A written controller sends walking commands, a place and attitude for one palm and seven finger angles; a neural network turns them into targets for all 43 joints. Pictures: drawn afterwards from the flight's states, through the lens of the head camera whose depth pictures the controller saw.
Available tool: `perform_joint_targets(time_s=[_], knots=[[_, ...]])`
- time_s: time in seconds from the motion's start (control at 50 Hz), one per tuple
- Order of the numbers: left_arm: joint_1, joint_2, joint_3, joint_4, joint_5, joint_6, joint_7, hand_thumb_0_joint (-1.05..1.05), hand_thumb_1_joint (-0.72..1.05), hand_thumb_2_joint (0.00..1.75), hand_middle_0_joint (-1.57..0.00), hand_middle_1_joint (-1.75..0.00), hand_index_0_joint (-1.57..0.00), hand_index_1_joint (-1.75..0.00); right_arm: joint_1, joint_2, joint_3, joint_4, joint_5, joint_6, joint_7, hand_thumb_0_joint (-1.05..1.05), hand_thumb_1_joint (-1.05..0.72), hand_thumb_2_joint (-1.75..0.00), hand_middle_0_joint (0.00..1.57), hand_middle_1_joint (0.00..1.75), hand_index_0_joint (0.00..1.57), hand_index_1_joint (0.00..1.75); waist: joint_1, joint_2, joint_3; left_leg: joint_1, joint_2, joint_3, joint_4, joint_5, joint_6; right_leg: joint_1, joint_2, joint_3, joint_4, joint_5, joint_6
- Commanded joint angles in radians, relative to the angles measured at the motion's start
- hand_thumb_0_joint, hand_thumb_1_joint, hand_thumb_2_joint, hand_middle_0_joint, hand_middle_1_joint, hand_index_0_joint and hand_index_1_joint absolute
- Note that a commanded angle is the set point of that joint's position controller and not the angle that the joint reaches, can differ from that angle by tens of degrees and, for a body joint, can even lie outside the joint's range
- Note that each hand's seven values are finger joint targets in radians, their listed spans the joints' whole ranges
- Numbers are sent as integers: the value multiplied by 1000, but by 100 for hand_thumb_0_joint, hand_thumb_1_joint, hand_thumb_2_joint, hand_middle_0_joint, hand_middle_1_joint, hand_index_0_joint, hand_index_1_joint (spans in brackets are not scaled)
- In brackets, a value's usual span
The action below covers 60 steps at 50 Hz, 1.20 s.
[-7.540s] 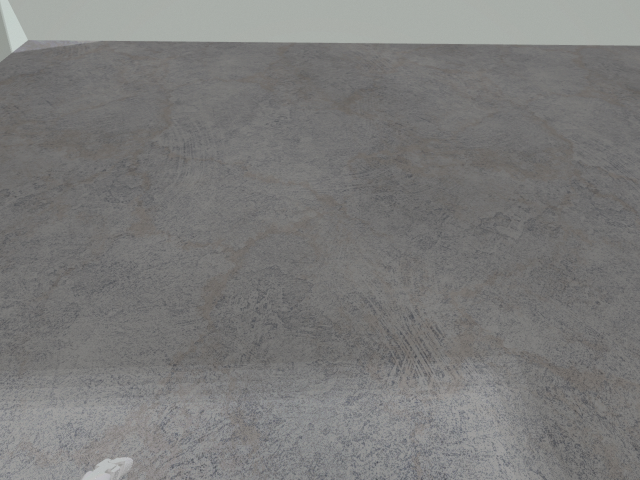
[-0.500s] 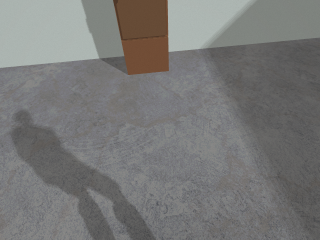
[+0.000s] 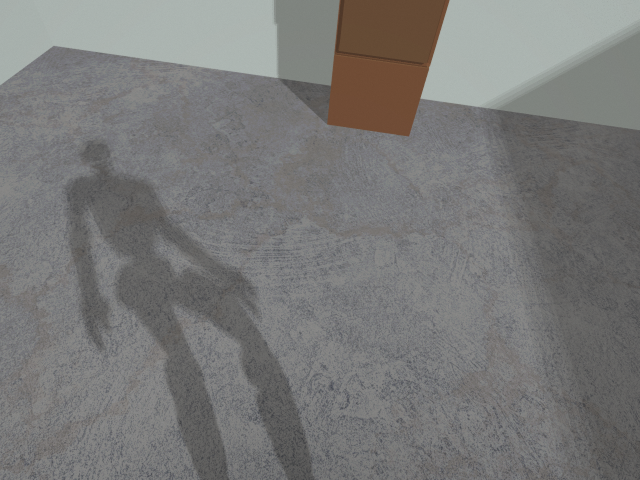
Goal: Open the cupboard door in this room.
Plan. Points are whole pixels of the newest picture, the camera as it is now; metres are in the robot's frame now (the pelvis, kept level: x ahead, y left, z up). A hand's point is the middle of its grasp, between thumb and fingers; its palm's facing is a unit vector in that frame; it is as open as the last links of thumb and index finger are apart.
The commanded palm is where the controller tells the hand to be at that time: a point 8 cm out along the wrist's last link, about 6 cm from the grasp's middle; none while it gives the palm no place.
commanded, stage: stand and wait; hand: left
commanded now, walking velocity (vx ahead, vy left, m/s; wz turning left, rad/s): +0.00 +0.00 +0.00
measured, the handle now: out of the picture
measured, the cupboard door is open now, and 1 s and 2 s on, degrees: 0 0 0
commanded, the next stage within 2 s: turn or walk to find it in 0.08 s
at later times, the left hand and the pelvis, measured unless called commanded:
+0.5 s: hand out of the picture -0.02 +0.17 -0.16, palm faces +0.15 -0.96 -0.23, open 7.3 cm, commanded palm none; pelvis -0.04 -0.02 +0.00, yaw +8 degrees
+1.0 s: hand out of the picture -0.06 +0.25 -0.16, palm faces +0.32 -0.92 -0.24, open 7.3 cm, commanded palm none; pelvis -0.09 +0.03 +0.01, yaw +18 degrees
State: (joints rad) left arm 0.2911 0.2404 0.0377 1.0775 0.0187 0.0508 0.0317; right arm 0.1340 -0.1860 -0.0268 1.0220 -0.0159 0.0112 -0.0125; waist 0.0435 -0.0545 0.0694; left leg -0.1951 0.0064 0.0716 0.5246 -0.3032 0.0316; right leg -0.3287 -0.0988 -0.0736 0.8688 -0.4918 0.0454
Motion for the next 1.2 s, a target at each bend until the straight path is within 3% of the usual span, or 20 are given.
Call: perform_joint_targets(time_s=[0.0, 0.12, 0.18, 0.22, 0.26, 0.28, 0.32, 0.38, 0.52, 0.6, 0.64, 0.66, 0.7, 0.78, 0.96, 1.1, 1.12, 1.14, 1.16, 1.18], knots=[[6, 23, -1, -40, -2, -24, -7, 0, 90, 90, -20, -30, -20, -30, 41, -156, -23, -21, 0, -20, -25, 0, -90, -90, 20, 30, 20, 30, -34, 200, -43, 85, 247, -171, -211, 587, 118, -82, -1, 56, 61, 45, 8], [-26, 14, -6, -42, -5, -26, -2, 0, 90, 90, -20, -30, -20, -30, 74, -158, -35, -2, -2, -14, -20, 0, -90, -90, 20, 30, 20, 30, -55, 186, -31, 64, 244, -210, -217, 510, 123, 3, 11, 18, -150, 52, 18], [32, 17, 0, -32, -4, -32, 1, 0, 90, 90, -20, -30, -20, -30, 43, -163, -43, -14, 0, -8, -14, 0, -90, -90, 20, 30, 20, 30, -25, 185, -37, 3, 225, -227, -183, 427, 108, 82, 23, -2, -278, 156, 16], [71, 38, 8, -26, 0, -44, 5, 0, 90, 90, -20, -30, -20, -30, 28, -142, -44, -28, 7, -5, -8, 0, -90, -90, 20, 30, 20, 30, -5, 126, -44, -87, 161, -198, -102, 298, 51, 191, -3, 17, -453, 312, 10], [63, 153, 31, -50, 12, -55, 9, 0, 90, 90, -20, -30, -20, -30, 20, -66, -33, -64, 14, 4, 1, 0, -90, -90, 20, 30, 20, 30, -9, -196, -24, -250, -11, -37, 112, -48, -41, 221, -265, 280, -577, 383, -109], [64, 165, 37, -69, 10, -55, 6, 0, 90, 90, -20, -30, -20, -30, -17, -92, -43, -78, 7, 17, 4, 0, -90, -90, 20, 30, 20, 30, 22, -209, -21, -241, -12, -64, 305, -225, -44, 131, -341, 326, -632, 346, -195], [-11, 121, 38, -99, 8, -53, 9, 0, 90, 90, -20, -30, -20, -30, 7, -118, -63, -61, -2, 38, 11, 0, -90, -90, 20, 30, 20, 30, -10, -182, 42, -284, 12, -112, 537, -179, -41, 35, -286, 260, -659, 233, -199], [-74, 103, 35, -135, 9, -60, 7, 0, 90, 90, -20, -30, -20, -30, 76, -92, -59, -37, 0, 38, 22, 0, -90, -90, 20, 30, 20, 30, -52, -84, -3, -279, 25, -79, 582, -114, -63, 85, -225, 98, -587, 381, -160], [-3, 161, 57, -124, 17, -52, 6, 0, 90, 90, -20, -30, -20, -30, 21, -73, -44, -77, 7, 24, 22, 0, -90, -90, 20, 30, 20, 30, 9, -138, -63, -219, 37, -3, 281, -177, -84, 203, -268, 53, -496, 549, -188], [-51, 157, 58, -135, 0, -37, -1, 0, 90, 90, -20, -30, -20, -30, 151, -101, -47, -48, 5, 7, 19, 0, -90, -90, 20, 30, 20, 30, -62, -41, -117, 21, 36, 14, -65, 96, -70, 101, -222, -51, -320, 458, -85], [-80, 47, 35, -194, -8, -20, -8, 0, 90, 90, -20, -30, -20, -30, 205, -256, -79, -60, -5, -4, 13, 0, -90, -90, 20, 30, 20, 30, -92, 405, -82, 90, 365, -447, -256, 346, 66, -212, -19, -92, 44, -103, 30], [-126, 64, 35, -203, -2, -10, -5, 0, 90, 90, -20, -30, -20, -30, 213, -277, -84, -53, -10, 4, 8, 0, -90, -90, 20, 30, 20, 30, -108, 309, -65, 0, 413, -449, -273, 292, 133, -185, -24, 1, 155, -114, 11], [-159, 67, 45, -184, 2, 0, -9, 0, 90, 90, -20, -30, -20, -30, 136, -218, -69, -62, -12, -1, -8, 0, -90, -90, 20, 30, 20, 30, -81, 300, -14, -56, 309, -387, -286, 184, 109, -219, -27, 54, 236, 8, 9], [-99, 66, 42, -148, 2, -16, -21, 0, 90, 90, -20, -30, -20, -30, 101, -190, -56, -81, -5, -16, -13, 0, -90, -90, 20, 30, 20, 30, -49, 178, -78, 70, 224, -275, -231, 377, 99, -230, -2, 57, 251, 124, 28], [-171, 52, 35, -194, -6, -15, -9, 0, 90, 90, -20, -30, -20, -30, 148, -195, -72, -85, -10, -3, -7, 0, -90, -90, 20, 30, 20, 30, -89, 176, -84, 84, 245, -376, -221, 366, 150, -170, 21, 70, 59, 52, 38], [-55, 47, 36, -186, -12, -29, -4, 0, 90, 90, -20, -30, -20, -30, 81, -205, -82, -119, -11, 12, 4, 0, -90, -90, 20, 30, 20, 30, -36, 176, -117, -90, 168, -412, -163, 267, 108, 118, 72, 36, -328, 179, 6], [-22, 64, 40, -177, -11, -34, -1, 0, 90, 90, -20, -30, -20, -30, 73, -193, -81, -126, -5, 13, 7, 0, -90, -90, 20, 30, 20, 30, -19, 154, -127, -167, 132, -384, -126, 191, 71, 225, 54, 37, -446, 264, 0], [1, 117, 50, -178, 0, -42, 4, 0, 90, 90, -20, -30, -20, -30, 76, -152, -77, -132, 2, 15, 12, 0, -90, -90, 20, 30, 20, 30, -8, 18, -121, -290, 56, -313, -11, 65, 17, 321, -61, 149, -554, 224, -34], [4, 196, 66, -190, 13, -49, 8, 0, 90, 90, -20, -30, -20, -30, 75, -92, -66, -158, 4, 15, 14, 0, -90, -90, 20, 30, 20, 30, -2, -231, -98, -438, -78, -140, 218, -161, -51, 332, -304, 422, -635, 165, -137], [-34, 206, 60, -215, 3, -43, 9, 0, 90, 90, -20, -30, -20, -30, 48, -144, -81, -162, -6, 24, 13, 0, -90, -90, 20, 30, 20, 30, 0, -186, -66, -398, -58, -146, 429, -245, -54, 160, -387, 437, -665, 178, -202]])
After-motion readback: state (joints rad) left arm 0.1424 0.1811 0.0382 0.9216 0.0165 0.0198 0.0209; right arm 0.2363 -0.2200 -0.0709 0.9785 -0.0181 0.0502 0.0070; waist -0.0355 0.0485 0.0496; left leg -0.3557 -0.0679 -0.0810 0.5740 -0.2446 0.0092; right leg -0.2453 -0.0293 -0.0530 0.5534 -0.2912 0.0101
